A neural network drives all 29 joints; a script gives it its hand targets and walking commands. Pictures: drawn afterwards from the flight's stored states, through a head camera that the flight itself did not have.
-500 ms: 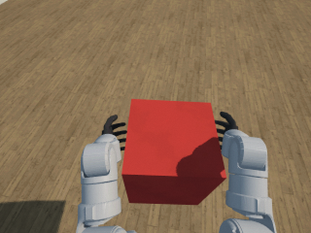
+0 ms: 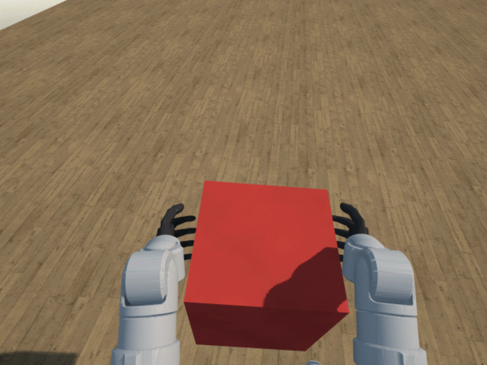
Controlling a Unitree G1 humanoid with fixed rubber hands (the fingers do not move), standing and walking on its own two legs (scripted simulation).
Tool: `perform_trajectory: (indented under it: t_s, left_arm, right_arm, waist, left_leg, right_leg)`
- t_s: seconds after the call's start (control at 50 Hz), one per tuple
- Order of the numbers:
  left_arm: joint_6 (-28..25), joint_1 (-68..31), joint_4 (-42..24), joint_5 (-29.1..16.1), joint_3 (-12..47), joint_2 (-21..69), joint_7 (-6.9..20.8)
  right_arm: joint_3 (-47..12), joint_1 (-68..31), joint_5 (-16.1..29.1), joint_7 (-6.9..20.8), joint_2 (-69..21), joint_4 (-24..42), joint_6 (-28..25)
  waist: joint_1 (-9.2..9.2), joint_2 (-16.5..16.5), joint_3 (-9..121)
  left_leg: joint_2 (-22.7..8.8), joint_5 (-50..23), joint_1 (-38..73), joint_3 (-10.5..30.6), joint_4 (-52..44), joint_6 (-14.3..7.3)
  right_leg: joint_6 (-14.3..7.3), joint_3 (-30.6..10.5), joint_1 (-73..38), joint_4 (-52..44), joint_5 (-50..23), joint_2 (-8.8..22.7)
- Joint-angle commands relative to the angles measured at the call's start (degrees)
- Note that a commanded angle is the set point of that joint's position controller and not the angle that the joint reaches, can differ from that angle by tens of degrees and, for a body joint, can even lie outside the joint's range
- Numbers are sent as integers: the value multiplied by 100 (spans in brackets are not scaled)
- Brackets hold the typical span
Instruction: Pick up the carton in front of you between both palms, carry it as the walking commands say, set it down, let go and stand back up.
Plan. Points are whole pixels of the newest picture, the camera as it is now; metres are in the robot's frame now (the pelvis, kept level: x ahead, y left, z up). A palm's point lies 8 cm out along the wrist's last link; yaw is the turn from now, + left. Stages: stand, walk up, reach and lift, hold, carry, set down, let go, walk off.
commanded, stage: carry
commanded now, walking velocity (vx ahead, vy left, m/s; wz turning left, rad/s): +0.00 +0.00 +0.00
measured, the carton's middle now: (258, 271) +0.29 +0.00 -0.01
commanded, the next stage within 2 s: hold in 1.80 s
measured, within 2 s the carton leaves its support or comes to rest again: neither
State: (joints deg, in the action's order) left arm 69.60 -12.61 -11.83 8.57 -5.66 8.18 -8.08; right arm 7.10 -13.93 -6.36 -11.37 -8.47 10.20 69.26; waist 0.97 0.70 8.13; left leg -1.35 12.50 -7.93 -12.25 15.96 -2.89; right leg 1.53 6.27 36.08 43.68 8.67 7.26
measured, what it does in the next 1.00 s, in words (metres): walks ahead: right foot, then left foot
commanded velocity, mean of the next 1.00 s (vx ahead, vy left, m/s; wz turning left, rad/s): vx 0.00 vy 0.00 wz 0.00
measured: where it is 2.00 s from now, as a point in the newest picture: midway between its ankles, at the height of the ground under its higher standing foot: outside the picture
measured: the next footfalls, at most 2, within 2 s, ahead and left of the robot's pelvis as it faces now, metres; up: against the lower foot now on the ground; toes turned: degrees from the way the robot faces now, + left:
right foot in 0.16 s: +0.29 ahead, -0.13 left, +0.00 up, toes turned +10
left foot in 0.40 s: +0.25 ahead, +0.09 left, +0.00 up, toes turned +2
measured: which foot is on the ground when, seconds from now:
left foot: down 0.00-0.16, up 0.18-0.38, down 0.40-1.00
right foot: up 0.00-0.14, down 0.16-1.00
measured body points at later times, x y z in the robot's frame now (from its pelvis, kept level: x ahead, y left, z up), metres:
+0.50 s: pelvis +0.22 -0.02 -0.01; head +0.20 -0.02 +0.44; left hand +0.50 +0.14 +0.07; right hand +0.52 -0.16 +0.08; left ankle +0.21 +0.09 -0.75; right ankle +0.26 -0.11 -0.75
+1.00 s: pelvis +0.26 +0.01 -0.02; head +0.22 +0.01 +0.43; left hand +0.53 +0.16 +0.04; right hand +0.55 -0.14 +0.05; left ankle +0.21 +0.09 -0.75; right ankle +0.26 -0.11 -0.75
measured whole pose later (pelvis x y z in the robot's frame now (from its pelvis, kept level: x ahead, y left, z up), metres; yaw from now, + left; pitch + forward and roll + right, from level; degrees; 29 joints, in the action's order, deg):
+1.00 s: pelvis +0.26 +0.01 -0.02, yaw +2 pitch +3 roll +0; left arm 64.5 -11.2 -4.9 10.1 -4.9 8.0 -7.2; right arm 6.5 -12.8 -9.5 -9.0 -8.2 4.0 64.0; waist 0.0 -0.3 8.2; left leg -1.9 21.5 -13.5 -8.3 32.6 -1.5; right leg 0.6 11.4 17.6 33.1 17.3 5.6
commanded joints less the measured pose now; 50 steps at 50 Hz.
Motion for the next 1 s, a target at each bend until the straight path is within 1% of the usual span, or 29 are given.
perform_trajectory:
  t_s: [0.0, 0.04, 0.06, 0.08, 0.1, 0.12, 0.14, 0.16, 0.18, 0.2, 0.22, 0.24, 0.26, 0.28, 0.3, 0.34, 0.38, 0.4, 0.42, 0.44, 0.46, 0.48, 0.5, 0.54, 0.56, 0.6, 0.68, 0.8, 0.98]
  left_arm:
    - [-107, -2965, -442, -2601, 4012, 5813, 1686]
    - [-38, -2869, -444, -2594, 3984, 5693, 1700]
    - [-2, -2871, -444, -2604, 3968, 5636, 1714]
    - [33, -2872, -440, -2608, 3951, 5580, 1730]
    - [63, -2830, -403, -2598, 3930, 5542, 1746]
    - [89, -2820, -382, -2584, 3906, 5496, 1764]
    - [124, -2843, -371, -2564, 3857, 5423, 1787]
    - [154, -2880, -323, -2510, 3790, 5357, 1800]
    - [144, -2719, -74, -2480, 3693, 5376, 1800]
    - [83, -2568, -21, -2538, 3662, 5522, 1803]
    - [19, -2701, -128, -2565, 3672, 5744, 1813]
    - [-28, -2888, -251, -2590, 3699, 5932, 1828]
    - [-72, -3066, -358, -2633, 3711, 6076, 1844]
    - [-114, -3165, -445, -2672, 3752, 6160, 1853]
    - [-142, -3180, -486, -2694, 3779, 6170, 1852]
    - [-176, -3054, -591, -2712, 3840, 6107, 1843]
    - [-179, -2983, -670, -2706, 3887, 5999, 1841]
    - [-172, -2956, -681, -2682, 3896, 5929, 1836]
    - [-140, -3019, -697, -2673, 3910, 5847, 1842]
    - [-88, -3073, -668, -2696, 3940, 5847, 1845]
    - [-44, -3031, -547, -2673, 3917, 5796, 1845]
    - [0, -2945, -418, -2643, 3893, 5732, 1845]
    - [34, -2870, -279, -2601, 3866, 5675, 1848]
    - [68, -2817, -47, -2528, 3835, 5631, 1861]
    - [71, -2849, 30, -2516, 3821, 5641, 1870]
    - [57, -3008, 85, -2543, 3816, 5705, 1884]
    - [14, -3306, -34, -2656, 3851, 5833, 1878]
    - [-169, -3017, -9, -2581, 3907, 6015, 1908]
    - [-883, -2812, 309, -2292, 3892, 6004, 2026]
  right_arm:
    - [-3902, -2705, 2548, 2247, -5660, 350, 9]
    - [-3835, -2528, 2464, 2223, -5561, 318, 63]
    - [-3814, -2489, 2420, 2212, -5511, 301, 90]
    - [-3805, -2472, 2382, 2203, -5470, 286, 117]
    - [-3810, -2497, 2358, 2198, -5439, 276, 145]
    - [-3807, -2472, 2339, 2197, -5384, 256, 174]
    - [-3788, -2503, 2332, 2197, -5318, 225, 194]
    - [-3849, -2675, 2363, 2194, -5293, 255, 237]
    - [-3926, -2747, 2471, 2182, -5389, 269, 295]
    - [-3920, -2638, 2488, 2190, -5448, 230, 284]
    - [-3979, -2814, 2501, 2211, -5631, 314, 235]
    - [-4027, -3003, 2526, 2223, -5767, 418, 182]
    - [-4068, -3147, 2556, 2215, -5856, 524, 132]
    - [-4121, -3203, 2557, 2192, -5893, 604, 85]
    - [-4152, -3162, 2570, 2170, -5987, 601, 50]
    - [-4149, -2969, 2552, 2134, -6019, 644, 3]
    - [-4118, -2834, 2490, 2118, -5936, 690, 2]
    - [-4090, -2802, 2483, 2123, -5869, 714, 28]
    - [-4060, -2780, 2459, 2131, -5852, 633, 47]
    - [-4023, -2787, 2418, 2145, -5792, 538, 64]
    - [-3974, -2703, 2413, 2165, -5763, 400, 111]
    - [-3907, -2569, 2389, 2190, -5711, 211, 146]
    - [-3844, -2447, 2353, 2212, -5664, 20, 165]
    - [-3770, -2377, 2302, 2245, -5638, -236, 177]
    - [-3755, -2412, 2296, 2258, -5658, -314, 172]
    - [-3754, -2573, 2323, 2274, -5725, -354, 148]
    - [-3791, -2860, 2402, 2257, -5836, -195, 103]
    - [-3885, -2627, 2344, 2278, -6039, -164, -64]
    - [-3917, -2421, 2088, 2419, -6037, -473, -775]
  waist:
    - [-33, -743, 845]
    - [-12, -860, 812]
    - [-2, -921, 802]
    - [-8, -946, 791]
    - [-77, -848, 827]
    - [-114, -652, 896]
    - [-147, -481, 1116]
    - [-194, 498, 1695]
    - [-232, 1161, 2253]
    - [-210, 1120, 2373]
    - [-185, 972, 2323]
    - [-143, 733, 2131]
    - [-124, 658, 1956]
    - [-126, 664, 1911]
    - [-134, 706, 1964]
    - [-147, 747, 2123]
    - [-97, 567, 2061]
    - [-83, 463, 1976]
    - [-90, 149, 1822]
    - [-149, -209, 1631]
    - [-127, -327, 1542]
    - [-117, -340, 1473]
    - [-109, -280, 1487]
    - [-104, -314, 1470]
    - [-106, -313, 1445]
    - [-108, -299, 1380]
    - [-104, -228, 1383]
    - [-100, -180, 1485]
    - [-87, -130, 1336]
  left_leg:
    - [-1278, -2035, 1000, 616, -468, -390]
    - [-1158, -3047, 1035, 305, -107, -237]
    - [-1116, -3340, 1035, 217, 88, -160]
    - [-1076, -3405, 1015, 138, 345, -65]
    - [-961, -3464, 851, -42, 847, 77]
    - [-822, -3462, 513, -150, 1379, 271]
    - [-721, -2547, -61, -110, 1968, 510]
    - [-477, -187, -1083, 103, 3138, 666]
    - [-8, 2053, -2152, 502, 4009, 725]
    - [-53, 2250, -2222, 902, 4253, 638]
    - [-177, 2223, -2072, 1122, 4061, 491]
    - [-339, 2169, -1854, 1178, 3460, 408]
    - [-357, 2070, -1557, 1081, 2818, 383]
    - [-262, 1795, -1215, 923, 2378, 391]
    - [-208, 1492, -971, 830, 2095, 395]
    - [-232, 852, -650, 641, 1630, 394]
    - [-331, -336, -132, 518, 816, 404]
    - [-504, -720, 128, 609, 566, 412]
    - [-888, -842, 22, 1009, 485, 377]
    - [-1031, -1222, -190, 1116, 839, 294]
    - [-1021, -1497, -248, 1045, 961, 275]
    - [-990, -1767, -294, 1026, 1028, 272]
    - [-964, -2092, -321, 1028, 1080, 254]
    - [-894, -2806, -250, 987, 1261, 239]
    - [-884, -3055, -227, 982, 1302, 242]
    - [-874, -3295, -210, 976, 1347, 243]
    - [-859, -3161, -197, 968, 1399, 217]
    - [-831, -2922, -147, 975, 1440, 187]
    - [-786, -2362, -227, 1001, 1327, 126]
  right_leg:
    - [-12, 329, -49, -803, -511, -197]
    - [-45, 519, -472, -1182, -936, -378]
    - [-66, 580, -730, -1372, -1115, -453]
    - [-79, 653, -1053, -1605, -1251, -529]
    - [-96, 830, -1668, -2053, -1567, -669]
    - [-110, 914, -2455, -2508, -2039, -702]
    - [-115, 454, -3451, -2444, -3005, -147]
    - [-523, -859, -4868, -1632, -5811, 1122]
    - [-1303, -1775, -5971, -1497, -6631, 1764]
    - [-1422, -1899, -5509, -1998, -5245, 1768]
    - [-1312, -1701, -5020, -2310, -4027, 1583]
    - [-1088, -1375, -4475, -2508, -3226, 1406]
    - [-964, -1046, -3977, -2662, -2608, 1241]
    - [-893, -747, -3643, -2746, -2224, 1090]
    - [-866, -553, -3509, -2759, -1923, 1014]
    - [-844, -312, -3414, -2628, -1597, 935]
    - [-691, -36, -3050, -2379, -1109, 726]
    - [-566, 11, -2761, -2266, -616, 624]
    - [-381, 130, -2704, -2106, -296, 465]
    - [-233, 52, -2694, -2031, -419, 296]
    - [-201, 7, -2720, -1876, -735, 335]
    - [-190, -7, -2733, -1691, -1183, 336]
    - [-177, -7, -2785, -1509, -1590, 340]
    - [-158, -5, -2702, -1289, -2143, 334]
    - [-142, 10, -2662, -1234, -2229, 315]
    - [-114, 27, -2603, -1181, -2175, 280]
    - [-112, 21, -2624, -1139, -1940, 272]
    - [-128, 19, -2689, -1095, -1771, 276]
    - [-135, -16, -2669, -1226, -1418, 302]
